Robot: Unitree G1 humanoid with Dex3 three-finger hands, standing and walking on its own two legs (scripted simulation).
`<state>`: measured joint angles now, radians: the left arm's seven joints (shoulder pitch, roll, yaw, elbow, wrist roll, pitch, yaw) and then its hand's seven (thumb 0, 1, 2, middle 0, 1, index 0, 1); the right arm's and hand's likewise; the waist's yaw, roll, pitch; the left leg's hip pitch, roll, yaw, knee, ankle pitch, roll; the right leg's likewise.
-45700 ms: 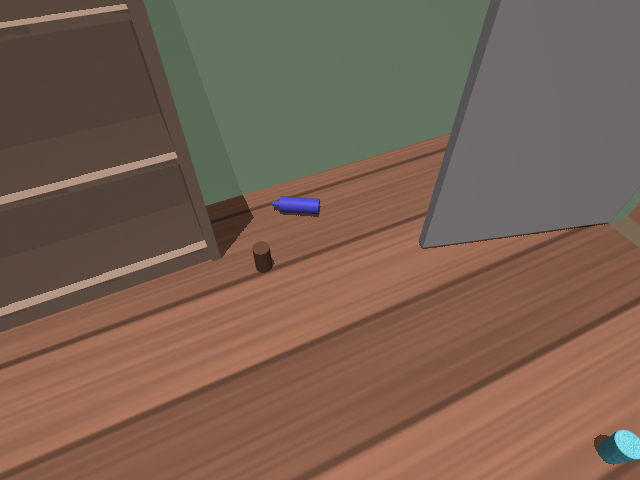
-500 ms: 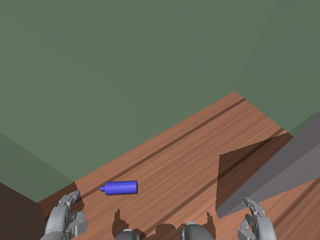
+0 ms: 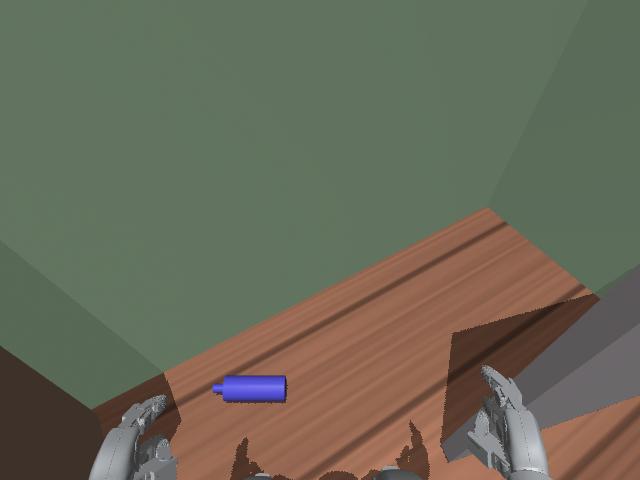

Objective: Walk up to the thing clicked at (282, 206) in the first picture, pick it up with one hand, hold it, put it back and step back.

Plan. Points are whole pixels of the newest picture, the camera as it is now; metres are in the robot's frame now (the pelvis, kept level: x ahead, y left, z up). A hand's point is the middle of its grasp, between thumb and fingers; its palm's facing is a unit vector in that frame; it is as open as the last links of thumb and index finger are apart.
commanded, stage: home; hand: left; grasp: from above
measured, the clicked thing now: (249, 388) +0.47 +0.19 -0.68
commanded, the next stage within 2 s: stand in 1.62 s
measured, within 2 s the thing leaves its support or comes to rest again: neither
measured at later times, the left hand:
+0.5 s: hand (176, 465) +0.16 +0.18 -0.05, palm faces +0.05 -0.98 -0.20, open 7.4 cm
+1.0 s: hand (172, 460) +0.17 +0.18 -0.05, palm faces +0.04 -0.98 -0.20, open 7.4 cm
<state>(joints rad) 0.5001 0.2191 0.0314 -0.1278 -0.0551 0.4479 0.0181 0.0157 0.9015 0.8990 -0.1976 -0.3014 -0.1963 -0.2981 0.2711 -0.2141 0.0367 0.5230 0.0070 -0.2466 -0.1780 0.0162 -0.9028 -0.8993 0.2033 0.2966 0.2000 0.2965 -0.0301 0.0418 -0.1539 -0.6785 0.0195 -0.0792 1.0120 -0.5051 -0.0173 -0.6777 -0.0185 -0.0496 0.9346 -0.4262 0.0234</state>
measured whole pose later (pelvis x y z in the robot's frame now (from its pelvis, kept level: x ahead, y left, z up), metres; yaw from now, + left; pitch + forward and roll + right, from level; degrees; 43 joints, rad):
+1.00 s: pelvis +0.00 +0.00 +0.00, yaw +0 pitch +10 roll -3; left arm 0.51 0.23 0.03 -0.14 -0.06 0.45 0.02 0.02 0.90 0.90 -0.20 -0.30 -0.20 -0.30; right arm 0.29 -0.22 0.03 0.54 0.01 -0.25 -0.18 0.02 -0.90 -0.90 0.20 0.30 0.20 0.30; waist -0.04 0.04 -0.16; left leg -0.68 0.02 -0.07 1.02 -0.52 -0.02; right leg -0.68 -0.01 -0.04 0.94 -0.43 0.03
